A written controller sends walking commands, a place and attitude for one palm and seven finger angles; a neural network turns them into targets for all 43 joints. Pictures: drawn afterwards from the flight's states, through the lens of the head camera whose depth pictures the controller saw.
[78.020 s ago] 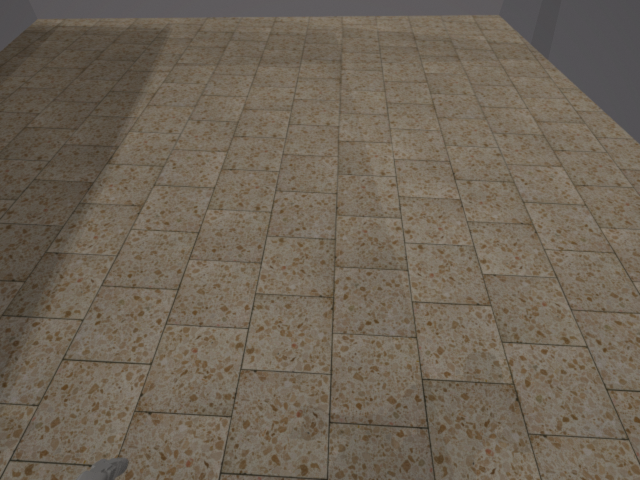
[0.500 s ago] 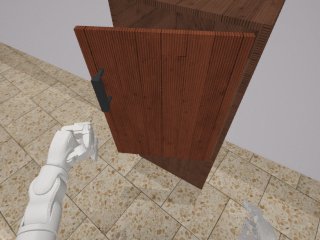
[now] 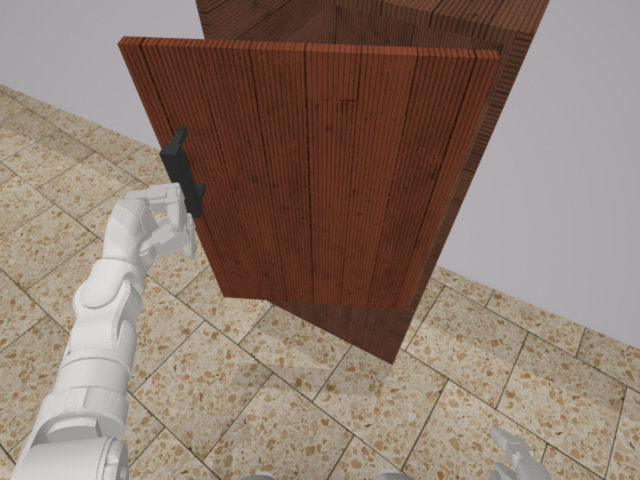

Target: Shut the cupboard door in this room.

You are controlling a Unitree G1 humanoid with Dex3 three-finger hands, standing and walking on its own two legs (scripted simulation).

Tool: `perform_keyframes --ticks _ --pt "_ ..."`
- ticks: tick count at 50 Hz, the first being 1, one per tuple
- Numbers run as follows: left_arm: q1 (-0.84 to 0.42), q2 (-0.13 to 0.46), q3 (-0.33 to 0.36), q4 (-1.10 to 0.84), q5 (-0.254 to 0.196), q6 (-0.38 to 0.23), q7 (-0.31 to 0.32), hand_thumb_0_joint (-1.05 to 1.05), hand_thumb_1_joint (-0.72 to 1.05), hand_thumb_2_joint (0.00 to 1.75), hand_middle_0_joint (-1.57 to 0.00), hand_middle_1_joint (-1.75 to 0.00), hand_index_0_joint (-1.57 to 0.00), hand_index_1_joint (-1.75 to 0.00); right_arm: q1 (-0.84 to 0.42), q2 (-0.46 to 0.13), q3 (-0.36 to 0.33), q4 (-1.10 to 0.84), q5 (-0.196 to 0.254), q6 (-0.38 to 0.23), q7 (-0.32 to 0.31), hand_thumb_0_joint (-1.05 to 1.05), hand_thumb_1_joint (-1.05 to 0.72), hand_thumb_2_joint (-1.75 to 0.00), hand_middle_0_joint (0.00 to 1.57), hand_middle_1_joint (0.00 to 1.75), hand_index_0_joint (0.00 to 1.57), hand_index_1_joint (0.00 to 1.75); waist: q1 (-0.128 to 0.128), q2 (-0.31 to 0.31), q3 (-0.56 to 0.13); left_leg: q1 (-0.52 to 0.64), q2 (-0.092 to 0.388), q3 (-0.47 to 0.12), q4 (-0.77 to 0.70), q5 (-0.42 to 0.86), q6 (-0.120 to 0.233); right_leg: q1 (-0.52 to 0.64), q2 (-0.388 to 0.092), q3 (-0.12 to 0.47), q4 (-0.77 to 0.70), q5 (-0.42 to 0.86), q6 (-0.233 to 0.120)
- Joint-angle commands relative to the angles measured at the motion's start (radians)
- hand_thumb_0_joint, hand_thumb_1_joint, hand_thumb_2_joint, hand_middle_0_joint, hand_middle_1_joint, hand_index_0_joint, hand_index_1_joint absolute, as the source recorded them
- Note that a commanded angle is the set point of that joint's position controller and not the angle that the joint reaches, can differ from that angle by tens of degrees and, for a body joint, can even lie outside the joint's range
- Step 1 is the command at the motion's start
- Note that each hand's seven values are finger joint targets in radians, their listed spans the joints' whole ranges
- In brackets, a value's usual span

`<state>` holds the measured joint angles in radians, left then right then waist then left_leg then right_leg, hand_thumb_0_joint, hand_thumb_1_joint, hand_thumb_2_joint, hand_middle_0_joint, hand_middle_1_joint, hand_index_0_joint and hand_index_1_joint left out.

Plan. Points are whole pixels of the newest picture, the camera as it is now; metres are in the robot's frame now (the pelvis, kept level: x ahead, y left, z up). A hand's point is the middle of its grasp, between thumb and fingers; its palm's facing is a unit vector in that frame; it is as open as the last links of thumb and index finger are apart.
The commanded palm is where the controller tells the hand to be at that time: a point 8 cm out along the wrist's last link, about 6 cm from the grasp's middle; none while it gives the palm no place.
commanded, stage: bring the fist close to the handle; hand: left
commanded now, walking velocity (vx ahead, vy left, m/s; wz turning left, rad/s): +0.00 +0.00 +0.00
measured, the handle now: (187, 173) +0.50 +0.20 +0.09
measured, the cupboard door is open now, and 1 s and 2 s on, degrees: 24 22 6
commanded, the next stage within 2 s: push the door shut along its arc in 0.44 s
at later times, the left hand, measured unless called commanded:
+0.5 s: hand (186, 224) +0.40 +0.18 +0.09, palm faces -0.07 -1.00 +0.00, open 3.1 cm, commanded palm +0.37 +0.23 +0.09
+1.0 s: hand (196, 198) +0.44 +0.18 +0.10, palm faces -0.17 -0.99 -0.01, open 3.1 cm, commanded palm +0.44 +0.22 +0.09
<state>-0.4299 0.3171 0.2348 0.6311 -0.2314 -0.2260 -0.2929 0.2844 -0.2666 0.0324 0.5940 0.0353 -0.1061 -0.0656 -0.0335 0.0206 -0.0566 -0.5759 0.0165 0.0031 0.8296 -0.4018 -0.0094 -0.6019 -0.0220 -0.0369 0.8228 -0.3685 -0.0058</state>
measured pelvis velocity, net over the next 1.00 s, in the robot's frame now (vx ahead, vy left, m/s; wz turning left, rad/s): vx -0.01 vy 0.01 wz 0.00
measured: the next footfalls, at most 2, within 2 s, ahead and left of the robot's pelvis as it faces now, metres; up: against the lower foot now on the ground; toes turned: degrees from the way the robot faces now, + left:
none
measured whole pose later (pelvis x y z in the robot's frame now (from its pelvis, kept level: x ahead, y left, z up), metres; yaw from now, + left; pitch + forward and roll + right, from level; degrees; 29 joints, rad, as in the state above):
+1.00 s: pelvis -0.01 +0.01 -0.01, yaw +0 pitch +13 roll -1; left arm -0.77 0.42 0.26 1.02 -0.21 -0.31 -0.41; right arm 0.32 -0.28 0.03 0.61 0.03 -0.04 -0.06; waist -0.08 0.02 -0.07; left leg -0.72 0.02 0.00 0.91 -0.41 0.00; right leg -0.73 -0.02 -0.04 0.88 -0.37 0.00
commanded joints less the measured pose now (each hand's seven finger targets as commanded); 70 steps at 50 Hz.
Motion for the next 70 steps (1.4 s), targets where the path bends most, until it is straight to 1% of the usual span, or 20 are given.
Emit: perform_keyframes --ticks 1,2,6,9,12,15,16,28,32,34,36,40,42,45,46,50,60,63,68,70 --pt "-0.449 0.189 0.048 -0.134 -0.008 -0.091 -0.006 0.0 0.9 0.9 -1.3 -1.5 -1.3 -1.5 0.026 -0.138 -0.057 -0.104 0.001 -0.026 -0.006 0.0 -0.9 -0.9 0.2 0.3 0.2 0.3 -0.02 -0.007 -0.322 0.085 -0.027 -0.009 -0.101 0.221 0.022 0.176 0.022 0.021 -0.091 0.275 -0.014" --pt "-0.481 0.2 0.054 -0.114 -0.007 -0.096 -0.006 0.0 0.9 0.9 -1.3 -1.5 -1.3 -1.5 0.033 -0.141 -0.059 -0.098 0.001 -0.022 -0.008 0.0 -0.9 -0.9 0.2 0.3 0.2 0.3 -0.03 -0.026 -0.325 0.081 -0.025 -0.008 -0.094 0.216 0.024 0.169 0.023 0.022 -0.091 0.274 -0.012" --pt "-0.403 0.227 0.092 -0.087 -0.01 -0.116 -0.019 0.0 0.9 0.9 -1.3 -1.5 -1.3 -1.5 0.043 -0.141 -0.063 -0.11 -0.001 -0.008 -0.001 0.0 -0.9 -0.9 0.2 0.3 0.2 0.3 0.008 0.007 -0.387 0.08 -0.03 0.0 -0.094 0.255 0.023 0.221 0.022 0.029 -0.078 0.322 -0.018" --pt "-0.364 0.259 0.124 -0.081 -0.016 -0.121 -0.022 0.0 0.9 0.9 -1.3 -1.5 -1.3 -1.5 0.053 -0.147 -0.066 -0.115 -0.003 0.003 0.0 0.0 -0.9 -0.9 0.2 0.3 0.2 0.3 0.013 -0.019 -0.38 0.061 -0.03 0.004 -0.094 0.263 0.027 0.238 0.026 0.031 -0.08 0.335 -0.015" --pt "-0.412 0.222 0.089 -0.093 -0.016 -0.12 -0.021 0.0 0.9 0.9 -1.3 -1.5 -1.3 -1.5 0.047 -0.141 -0.065 -0.12 0.003 0.013 0.001 0.0 -0.9 -0.9 0.2 0.3 0.2 0.3 -0.009 -0.021 -0.329 0.049 -0.028 0.009 -0.106 0.218 0.029 0.205 0.028 0.029 -0.095 0.298 -0.01" --pt "-0.436 0.264 0.117 -0.123 -0.013 -0.133 -0.014 0.0 0.9 0.9 -1.3 -1.5 -1.3 -1.5 0.049 -0.142 -0.068 -0.117 0.003 0.016 -0.003 0.0 -0.9 -0.9 0.2 0.3 0.2 0.3 -0.007 0.004 -0.357 0.072 -0.026 0.005 -0.105 0.222 0.03 0.205 0.031 0.031 -0.094 0.289 -0.013" --pt "-0.467 0.224 0.078 -0.146 -0.012 -0.14 -0.016 0.0 0.9 0.9 -1.3 -1.5 -1.3 -1.5 0.047 -0.137 -0.066 -0.118 0.001 0.013 -0.003 0.0 -0.9 -0.9 0.2 0.3 0.2 0.3 -0.016 0.012 -0.372 0.085 -0.026 0.003 -0.106 0.223 0.029 0.202 0.032 0.028 -0.09 0.291 -0.012" --pt "-0.396 0.203 0.072 -0.114 -0.018 -0.122 -0.021 0.0 0.9 0.9 -1.3 -1.5 -1.3 -1.5 0.036 -0.14 -0.064 -0.123 0.003 0.015 0.002 0.0 -0.9 -0.9 0.2 0.3 0.2 0.3 -0.007 -0.002 -0.331 0.087 -0.025 -0.003 -0.116 0.206 0.025 0.178 0.034 0.014 -0.095 0.27 -0.016" --pt "-0.589 0.221 0.043 -0.065 -0.002 -0.131 -0.037 0.0 0.9 0.9 -1.3 -1.5 -1.3 -1.5 0.035 -0.143 -0.057 -0.103 0.005 0.018 -0.008 0.0 -0.9 -0.9 0.2 0.3 0.2 0.3 -0.053 -0.005 -0.293 0.075 -0.024 -0.011 -0.104 0.155 0.029 0.123 0.032 0.022 -0.099 0.216 -0.013" --pt "-0.653 0.254 0.055 -0.043 -0.001 -0.144 -0.05 0.0 0.9 0.9 -1.3 -1.5 -1.3 -1.5 0.042 -0.15 -0.057 -0.094 0.003 0.017 -0.015 0.0 -0.9 -0.9 0.2 0.3 0.2 0.3 -0.057 0.018 -0.332 0.089 -0.026 -0.015 -0.09 0.157 0.03 0.122 0.032 0.026 -0.092 0.209 -0.017" --pt "-0.695 0.23 0.029 0.001 -0.002 -0.148 -0.066 0.0 0.9 0.9 -1.3 -1.5 -1.3 -1.5 0.042 -0.147 -0.052 -0.088 0.004 0.014 -0.015 0.0 -0.9 -0.9 0.2 0.3 0.2 0.3 -0.062 0.037 -0.357 0.1 -0.026 -0.023 -0.084 0.165 0.026 0.102 0.031 0.021 -0.08 0.212 -0.019" --pt "-0.686 0.257 0.048 0.107 0.0 -0.143 -0.096 0.0 0.9 0.9 -1.3 -1.5 -1.3 -1.5 0.063 -0.157 -0.052 -0.08 0.001 0.019 -0.01 0.0 -0.9 -0.9 0.2 0.3 0.2 0.3 -0.051 0.049 -0.392 0.089 -0.025 -0.028 -0.066 0.22 0.022 0.102 0.028 0.017 -0.053 0.264 -0.024" --pt "-0.716 0.238 0.03 0.157 0.004 -0.131 -0.105 0.0 0.9 0.9 -1.3 -1.5 -1.3 -1.5 0.077 -0.159 -0.054 -0.074 0.0 0.024 -0.005 0.0 -0.9 -0.9 0.2 0.3 0.2 0.3 -0.068 0.018 -0.366 0.064 -0.023 -0.027 -0.058 0.212 0.024 0.076 0.031 0.015 -0.052 0.261 -0.02" --pt "-0.755 0.3 0.072 0.172 0.006 -0.137 -0.114 0.0 0.9 0.9 -1.3 -1.5 -1.3 -1.5 0.091 -0.17 -0.056 -0.078 -0.002 0.032 -0.004 0.0 -0.9 -0.9 0.2 0.3 0.2 0.3 -0.067 -0.003 -0.398 0.034 -0.024 -0.027 -0.049 0.209 0.028 0.097 0.031 0.021 -0.042 0.264 -0.019" --pt "-0.777 0.267 0.046 0.176 0.004 -0.139 -0.124 0.0 0.9 0.9 -1.3 -1.5 -1.3 -1.5 0.09 -0.166 -0.057 -0.078 -0.001 0.032 -0.003 0.0 -0.9 -0.9 0.2 0.3 0.2 0.3 -0.08 0.005 -0.401 0.039 -0.025 -0.021 -0.042 0.207 0.03 0.086 0.031 0.024 -0.043 0.267 -0.017" --pt "-0.871 0.287 0.036 0.219 0.015 -0.144 -0.142 0.0 0.9 0.9 -1.3 -1.5 -1.3 -1.5 0.121 -0.179 -0.06 -0.054 -0.003 0.037 -0.005 0.0 -0.9 -0.9 0.2 0.3 0.2 0.3 -0.112 0.008 -0.385 0.026 -0.018 -0.035 -0.029 0.183 0.032 0.021 0.035 0.018 -0.037 0.227 -0.016" --pt "-1.031 0.323 0.027 0.283 0.035 -0.14 -0.17 0.0 0.9 0.9 -1.3 -1.5 -1.3 -1.5 0.174 -0.196 -0.064 -0.012 -0.009 0.028 -0.003 0.0 -0.9 -0.9 0.2 0.3 0.2 0.3 -0.151 0.075 -0.457 0.052 -0.012 -0.057 0.004 0.176 0.032 -0.075 0.043 0.011 -0.018 0.171 -0.021" --pt "-1.066 0.304 0.005 0.319 0.043 -0.132 -0.169 0.0 0.9 0.9 -1.3 -1.5 -1.3 -1.5 0.184 -0.197 -0.064 -0.005 -0.01 0.024 0.0 0.0 -0.9 -0.9 0.2 0.3 0.2 0.3 -0.17 0.078 -0.433 0.045 -0.009 -0.062 0.01 0.145 0.033 -0.121 0.046 0.008 -0.023 0.128 -0.02" --pt "-1.144 0.371 0.034 0.371 0.068 -0.119 -0.161 0.0 0.9 0.9 -1.3 -1.5 -1.3 -1.5 0.208 -0.206 -0.06 0.005 -0.013 0.019 0.002 0.0 -0.9 -0.9 0.2 0.3 0.2 0.3 -0.19 0.077 -0.433 -0.01 -0.009 -0.061 0.028 0.11 0.038 -0.139 0.047 0.014 -0.018 0.098 -0.018" --pt "-1.176 0.379 0.034 0.369 0.075 -0.123 -0.166 0.0 0.9 0.9 -1.3 -1.5 -1.3 -1.5 0.219 -0.205 -0.06 0.007 -0.016 0.015 0.002 0.0 -0.9 -0.9 0.2 0.3 0.2 0.3 -0.194 0.099 -0.486 0.013 -0.01 -0.065 0.043 0.16 0.038 -0.137 0.049 0.013 -0.002 0.133 -0.019"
